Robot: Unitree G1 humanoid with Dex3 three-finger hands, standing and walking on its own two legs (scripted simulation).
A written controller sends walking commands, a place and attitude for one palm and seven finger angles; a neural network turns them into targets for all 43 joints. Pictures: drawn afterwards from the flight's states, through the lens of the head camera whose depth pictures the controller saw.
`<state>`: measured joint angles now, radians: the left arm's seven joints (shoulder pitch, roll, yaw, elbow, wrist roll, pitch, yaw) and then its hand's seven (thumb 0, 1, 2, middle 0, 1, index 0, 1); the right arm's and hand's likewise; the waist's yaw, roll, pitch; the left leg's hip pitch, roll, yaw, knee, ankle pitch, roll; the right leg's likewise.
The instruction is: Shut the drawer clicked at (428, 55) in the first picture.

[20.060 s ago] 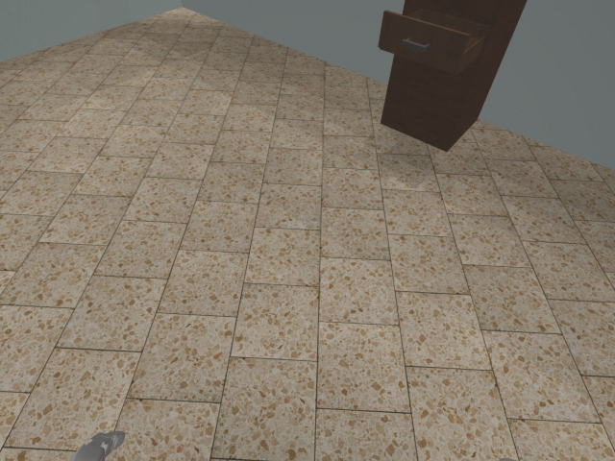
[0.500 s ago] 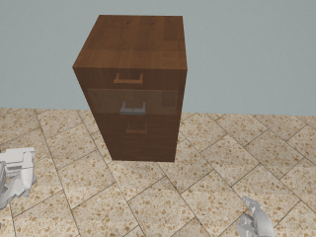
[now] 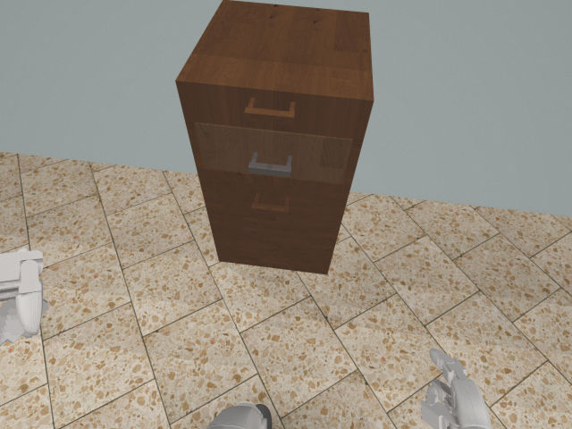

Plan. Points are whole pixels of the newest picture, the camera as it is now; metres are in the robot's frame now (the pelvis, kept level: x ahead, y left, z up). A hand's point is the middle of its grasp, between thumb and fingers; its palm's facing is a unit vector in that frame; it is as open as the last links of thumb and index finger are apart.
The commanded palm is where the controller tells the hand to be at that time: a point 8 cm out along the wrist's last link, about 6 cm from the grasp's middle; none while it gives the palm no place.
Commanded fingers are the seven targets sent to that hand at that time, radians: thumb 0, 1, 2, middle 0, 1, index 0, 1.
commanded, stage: step back with the hand held close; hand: left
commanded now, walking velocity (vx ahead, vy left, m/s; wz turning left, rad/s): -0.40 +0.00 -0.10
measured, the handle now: (271, 163) +0.73 +0.08 -0.15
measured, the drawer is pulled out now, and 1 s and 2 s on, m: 0.00 0.00 0.00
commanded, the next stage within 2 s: stop stepping back and stand still in 0.42 s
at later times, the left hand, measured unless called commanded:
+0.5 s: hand (17, 375) +0.14 +0.22 +0.19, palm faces +0.20 -0.86 -0.47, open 3.3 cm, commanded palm +0.07 +0.28 +0.19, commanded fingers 0.00 0.90 0.90 -1.40 -1.60 -1.40 -1.60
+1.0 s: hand out of the picture +0.14 +0.24 +0.18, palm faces +0.23 -0.89 -0.39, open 3.3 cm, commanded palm +0.05 +0.30 +0.19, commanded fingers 0.00 0.90 0.90 -1.40 -1.60 -1.40 -1.60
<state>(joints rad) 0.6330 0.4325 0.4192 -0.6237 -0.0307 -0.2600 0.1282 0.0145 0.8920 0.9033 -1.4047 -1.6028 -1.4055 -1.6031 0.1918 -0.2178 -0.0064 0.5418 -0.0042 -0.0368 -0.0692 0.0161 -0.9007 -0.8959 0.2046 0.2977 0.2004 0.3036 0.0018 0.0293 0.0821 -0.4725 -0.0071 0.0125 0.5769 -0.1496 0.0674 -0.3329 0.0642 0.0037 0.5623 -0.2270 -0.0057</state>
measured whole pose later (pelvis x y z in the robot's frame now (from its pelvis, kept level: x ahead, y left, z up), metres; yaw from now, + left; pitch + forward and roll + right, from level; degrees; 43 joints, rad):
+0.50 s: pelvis -0.09 +0.01 +0.01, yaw -6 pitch +7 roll -3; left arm 0.63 0.48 0.43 -0.71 -0.07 -0.29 0.12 0.01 0.89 0.90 -1.41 -1.60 -1.41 -1.60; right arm 0.15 -0.14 0.01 0.60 -0.05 -0.11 -0.02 0.01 -0.90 -0.90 0.21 0.30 0.20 0.30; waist 0.01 -0.03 -0.01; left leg -0.55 0.05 0.06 0.32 0.11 0.04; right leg -0.08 0.06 -0.03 0.40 -0.43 -0.02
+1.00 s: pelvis -0.11 +0.04 -0.01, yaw -7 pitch -2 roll -2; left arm 0.47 0.44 0.42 -0.60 -0.06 -0.23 0.13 0.02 0.89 0.90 -1.41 -1.60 -1.41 -1.60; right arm 0.20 -0.17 0.01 0.60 -0.03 -0.14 -0.05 0.02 -0.91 -0.90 0.20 0.30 0.19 0.30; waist -0.04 -0.05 0.09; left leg -0.47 -0.01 0.08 0.48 -0.04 0.04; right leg -0.16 0.07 -0.01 0.74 -0.59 -0.04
